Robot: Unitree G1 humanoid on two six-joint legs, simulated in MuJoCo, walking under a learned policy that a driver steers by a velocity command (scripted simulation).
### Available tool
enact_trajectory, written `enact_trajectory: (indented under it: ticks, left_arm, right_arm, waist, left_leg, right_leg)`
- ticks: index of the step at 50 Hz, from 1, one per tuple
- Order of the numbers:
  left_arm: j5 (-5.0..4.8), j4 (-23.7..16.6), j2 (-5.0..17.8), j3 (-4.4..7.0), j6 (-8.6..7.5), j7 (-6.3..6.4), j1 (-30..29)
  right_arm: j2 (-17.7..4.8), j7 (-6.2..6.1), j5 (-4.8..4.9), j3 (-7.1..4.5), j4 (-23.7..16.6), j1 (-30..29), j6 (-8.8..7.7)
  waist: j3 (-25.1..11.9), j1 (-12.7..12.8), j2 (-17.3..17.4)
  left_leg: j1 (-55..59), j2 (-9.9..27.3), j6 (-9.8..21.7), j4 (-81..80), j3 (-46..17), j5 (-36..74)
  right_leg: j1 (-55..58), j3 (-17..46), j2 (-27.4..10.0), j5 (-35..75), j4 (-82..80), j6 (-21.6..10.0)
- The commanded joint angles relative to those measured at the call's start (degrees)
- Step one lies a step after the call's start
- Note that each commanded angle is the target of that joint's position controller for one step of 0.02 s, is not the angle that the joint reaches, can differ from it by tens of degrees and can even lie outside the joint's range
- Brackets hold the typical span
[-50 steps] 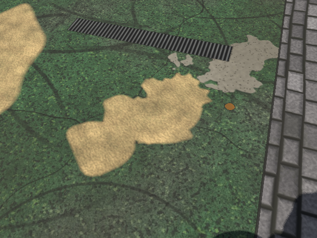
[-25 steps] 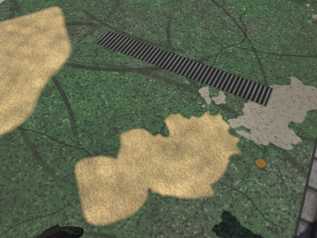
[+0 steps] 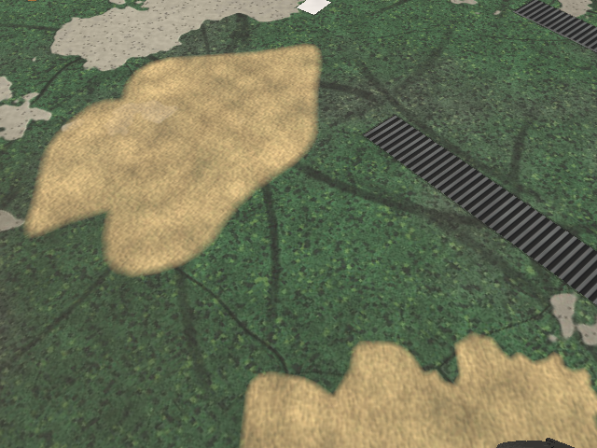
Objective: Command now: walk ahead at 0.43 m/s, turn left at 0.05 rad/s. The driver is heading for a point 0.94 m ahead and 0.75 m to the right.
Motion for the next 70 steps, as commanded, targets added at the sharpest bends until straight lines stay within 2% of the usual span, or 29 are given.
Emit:
enact_trajectory:
  ticks: [1, 2, 3, 4, 5, 7, 9, 13, 17, 25, 26, 27, 28, 29, 31, 34, 36, 44, 47, 49, 50, 51, 52, 53, 54, 55, 58, 62, 70]
  left_arm:
    - [-0.19, -1.0, 9.6, 1.94, 0.22, 0.46, 0.5]
    - [-0.76, -0.5, 9.0, 1.65, 0.42, 0.58, 0.6]
    - [-1.41, -1.9, 7.2, 0.94, 0.04, 0.7, 0.3]
    - [-2.98, -4.0, -0.1, -1.04, 0.12, 0.64, 6.0]
    - [-1.68, -2.3, 6.7, 1.14, 1.31, 2.02, 3.9]
    - [-1.34, -2.9, 5.2, 1.31, 1.91, 2.16, -0.8]
    - [0.08, -2.3, 4.8, 1.9, 3.59, 1.54, -1.1]
    - [0.43, -3.1, 2.4, 2.43, 5.75, 0.54, -1.3]
    - [0.86, -6.4, 1.3, 1.94, 6.82, -0.32, -8.2]
    - [0.81, -11.0, 3.4, 2.43, 6.69, -0.99, -12.9]
    - [0.99, -10.7, 4.3, 2.68, 5.92, -0.7, -11.4]
    - [1.56, -10.6, 9.7, 3.98, 4.97, 0.1, -8.9]
    - [0.58, -10.9, 17.0, 5.88, 5.14, 0.42, -6.4]
    - [-0.51, -9.8, 14.9, 5.86, 5.54, 0.66, -3.0]
    - [-0.26, -10.7, 10.6, 4.45, 6.49, 1.43, -10.2]
    - [-0.67, -12.4, 8.0, 3.63, 6.58, 1.38, -15.1]
    - [-0.57, -12.1, 9.4, 4.11, 6.15, 1.01, -13.6]
    - [0.47, -12.1, 11.4, 5.1, 6.96, 0.5, -12.3]
    - [0.53, -12.4, 11.4, 5.29, 7.26, 0.07, -13.9]
    - [-0.08, -12.6, 11.2, 5.3, 7.52, -0.04, -16.2]
    - [-0.68, -12.8, 10.2, 5.03, 7.46, 0.21, -16.8]
    - [-1.0, -13.3, 6.6, 4.17, 7.22, 0.44, -14.6]
    - [-0.66, -13.7, 7.0, 4.48, 7.02, 0.97, -14.8]
    - [1.45, -12.9, 10.8, 5.37, 7.03, 0.95, -14.8]
    - [1.2, -11.5, 10.7, 5.7, 7.22, 0.46, -13.0]
    - [0.99, -10.4, 10.1, 5.65, 7.67, 0.01, -11.0]
    - [0.33, -10.1, 9.2, 5.15, 8.51, -1.26, -11.0]
    - [0.02, -12.2, 7.7, 4.13, 9.04, -1.69, -16.2]
    - [-1.02, -14.4, 6.9, 3.01, 8.61, -1.86, -16.5]
  right_arm:
    - [-4.0, -1.07, -0.45, -1.04, -2.6, 1.6, -1.81]
    - [-4.8, -1.72, -1.24, -1.49, 0.3, 9.4, -2.75]
    - [-7.9, -2.56, -2.47, -2.34, 2.2, 17.4, -3.44]
    - [-14.2, -3.43, -2.46, -3.97, 2.1, 21.1, -3.11]
    - [-13.4, -3.63, 0.98, -4.38, 2.6, 22.3, -2.44]
    - [-6.4, -3.83, 1.52, -2.29, 2.2, 13.5, -2.56]
    - [-3.6, -4.51, 1.75, -1.42, 2.1, 9.4, -2.48]
    - [-5.3, -5.05, 1.44, -2.13, 2.6, 8.6, -3.01]
    - [-5.1, -5.46, 1.21, -2.29, 3.5, 8.6, -2.25]
    - [-9.4, -5.02, 1.12, -4.46, 4.5, 10.6, 0.67]
    - [-9.2, -5.02, 0.82, -4.62, 5.2, 12.5, 1.18]
    - [-7.0, -4.75, 0.37, -4.22, 4.7, 15.4, 1.69]
    - [-4.0, -4.98, 1.21, -3.21, 0.6, 12.1, 2.48]
    - [-6.2, -5.21, 0.59, -3.45, 1.0, 9.6, 3.43]
    - [-5.3, -4.94, 1.68, -3.46, 1.4, 8.7, 3.16]
    - [-6.4, -4.71, 0.26, -3.93, 2.3, 10.6, 3.18]
    - [-5.5, -4.67, 0.83, -3.71, 2.0, 10.4, 3.58]
    - [-5.3, -5.23, 1.52, -3.19, -0.7, 6.5, 3.44]
    - [-5.5, -5.56, 2.12, -3.1, -1.0, 8.5, 2.75]
    - [-5.2, -6.0, 2.29, -2.99, -0.2, 12.6, 2.11]
    - [-6.3, -6.48, 1.96, -3.29, 0.3, 14.8, 1.67]
    - [-11.3, -7.02, 1.02, -4.23, -0.4, 14.4, 1.44]
    - [-15.8, -6.68, 0.61, -5.15, -2.5, 8.6, 1.67]
    - [-12.6, -6.3, 0.12, -4.52, -2.7, 8.0, 1.72]
    - [-8.9, -6.09, 0.61, -3.42, -3.4, 5.0, 1.58]
    - [-7.5, -5.89, 0.75, -2.99, -4.0, 2.7, 1.56]
    - [-7.2, -6.03, 0.78, -2.95, -4.4, 4.2, 1.49]
    - [-9.1, -6.03, 0.88, -3.91, -2.3, 11.0, 1.44]
    - [-12.3, -4.1, 0.83, -5.2, -1.4, 9.4, 1.8]
  waist:
    - [0.6, -4.5, -7.0]
    - [-3.8, -7.9, -5.0]
    - [-10.8, -10.8, -2.2]
    - [-20.6, -10.0, 12.2]
    - [-22.1, -11.4, 5.8]
    - [-9.1, -7.0, 3.4]
    - [-3.9, -4.1, 4.7]
    - [-5.0, -1.7, 3.9]
    - [-2.8, -2.9, 6.1]
    - [-2.6, -4.5, 3.8]
    - [-3.6, -3.8, 0.0]
    - [-4.9, -3.9, -12.9]
    - [-4.5, -2.2, -22.8]
    - [-6.4, -0.3, -11.8]
    - [-2.0, -3.9, -7.6]
    - [-4.4, -5.7, -7.6]
    - [-5.4, -5.4, -6.1]
    - [-4.0, -2.9, -8.9]
    - [-4.5, -3.7, -9.7]
    - [-4.5, -6.2, -9.4]
    - [-4.2, -7.4, -7.6]
    - [-4.1, -5.7, 2.6]
    - [-0.3, -5.0, 12.8]
    - [0.3, -4.3, 6.1]
    - [0.2, -2.2, 3.3]
    - [0.3, -1.0, 2.9]
    - [-1.0, -2.9, 5.6]
    - [-1.7, -6.9, 6.2]
    - [-3.6, -6.3, 9.3]
  left_leg:
    - [10.0, -3.4, 2.1, -6.5, 2.9, -1.4]
    - [20.4, -4.3, 3.2, -11.2, 2.9, 4.1]
    - [34.9, 4.2, 4.8, -9.7, -4.3, 13.5]
    - [52.7, 24.9, 13.5, -8.4, -25.6, 35.8]
    - [47.4, 24.8, 15.3, -9.0, -26.5, 49.4]
    - [36.0, 19.1, 11.1, -12.1, -12.7, 48.7]
    - [26.8, 14.9, 7.7, -16.5, -6.3, 41.0]
    - [21.6, 14.5, 8.8, -18.9, 0.2, 38.9]
    - [19.4, 13.3, 8.0, -19.0, 5.4, 28.8]
    - [20.8, 17.1, 5.5, -9.3, 5.3, 11.4]
    - [19.3, 15.1, 2.8, -3.9, 6.8, 4.9]
    - [13.4, 9.5, -1.0, 10.2, 10.9, -7.6]
    - [-1.3, -2.6, -4.4, 21.7, 8.8, -32.5]
    - [-2.5, -1.2, -4.7, 29.4, 0.4, -31.5]
    - [-2.7, 0.4, -4.5, 28.9, -2.7, -21.8]
    - [0.9, -0.9, -4.8, 27.3, -2.3, -15.9]
    - [1.3, -1.3, -5.2, 24.4, -2.7, -15.7]
    - [6.0, -3.7, -4.6, 10.4, -3.8, -16.5]
    - [11.7, -5.3, -3.3, 3.6, -3.7, -17.0]
    - [19.3, -6.3, -1.9, -7.7, -3.2, -12.5]
    - [24.8, -4.0, -1.0, -16.0, -4.9, -9.6]
    - [28.6, 8.7, 1.8, -23.4, -17.1, -16.0]
    - [22.8, 19.6, 7.7, -27.2, -30.4, -13.7]
    - [18.1, 20.2, 10.4, -24.5, -26.6, -4.4]
    - [16.6, 16.5, 9.6, -22.7, -20.7, 1.4]
    - [16.8, 13.0, 8.0, -21.4, -14.8, 5.3]
    - [23.3, 9.8, 7.7, -18.8, -7.4, 13.7]
    - [31.9, 12.8, 9.3, -16.6, -6.8, 18.4]
    - [26.4, 14.7, 7.2, -10.8, -1.1, 20.7]
  right_leg:
    - [-1.9, 7.4, -13.5, 45.0, 6.0, -7.0]
    - [-3.5, 5.8, -10.7, 48.0, 15.6, -5.4]
    - [-12.3, 5.1, -8.3, 33.3, 27.2, -3.7]
    - [-30.1, 1.5, 0.2, -9.3, 48.0, -0.9]
    - [-30.6, 9.3, 1.8, -16.4, 55.7, -1.3]
    - [-33.6, 10.7, -2.3, -11.7, 53.6, -1.5]
    - [-30.2, 9.4, -3.5, -6.8, 50.0, -0.3]
    - [-27.7, 7.6, -2.1, -1.4, 49.5, 1.1]
    - [-27.1, 5.8, -3.4, 4.8, 37.4, 1.0]
    - [-18.9, 2.5, -1.6, 0.2, 19.4, -2.8]
    - [-14.5, 4.3, -1.3, 5.3, 13.4, -3.7]
    - [-9.1, 17.9, -10.5, 17.4, 6.0, -6.0]
    - [-5.5, 38.4, -23.6, 34.6, 3.3, -16.8]
    - [-4.2, 35.3, -22.6, 34.4, 3.9, -19.5]
    - [-9.7, 26.7, -15.8, 27.2, 3.5, -16.1]
    - [-10.6, 22.6, -10.9, 29.5, 4.1, -13.3]
    - [-9.9, 23.4, -10.6, 27.8, 4.1, -13.3]
    - [-13.1, 31.8, -9.5, 10.5, 3.0, -13.2]
    - [-14.7, 35.0, -8.8, 12.8, 3.9, -11.7]
    - [-17.9, 35.7, -6.7, 11.2, 5.3, -8.8]
    - [-21.9, 34.3, -4.0, 5.4, 7.2, -5.7]
    - [-27.8, 27.6, 1.7, -6.9, 16.8, -2.0]
    - [-35.4, 13.9, 11.0, -13.1, 29.7, -0.1]
    - [-32.2, 15.1, 5.7, -12.8, 40.9, 0.3]
    - [-30.2, 15.1, 5.6, -10.0, 45.9, 0.3]
    - [-29.8, 14.3, 5.4, -7.1, 49.9, 0.8]
    - [-33.0, 11.4, 4.2, -4.9, 52.8, 3.1]
    - [-34.9, 9.8, 2.2, -6.9, 44.4, 4.6]
    - [-18.7, 3.2, 1.5, -7.4, 22.6, 0.8]
Velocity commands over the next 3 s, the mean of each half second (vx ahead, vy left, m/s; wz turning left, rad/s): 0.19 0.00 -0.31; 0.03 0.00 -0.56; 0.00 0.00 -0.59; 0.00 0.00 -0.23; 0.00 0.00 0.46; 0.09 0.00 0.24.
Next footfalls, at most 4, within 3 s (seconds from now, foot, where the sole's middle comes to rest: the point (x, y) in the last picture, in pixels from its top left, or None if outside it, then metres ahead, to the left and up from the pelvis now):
0.06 left None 0.18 0.10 -0.78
0.54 right None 0.18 -0.11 -0.78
1.00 left None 0.22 0.08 -0.78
1.46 right None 0.06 -0.06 -0.78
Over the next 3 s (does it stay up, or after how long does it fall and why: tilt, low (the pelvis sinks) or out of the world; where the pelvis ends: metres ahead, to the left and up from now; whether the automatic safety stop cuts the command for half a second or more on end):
stays up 0.12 0.03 0.01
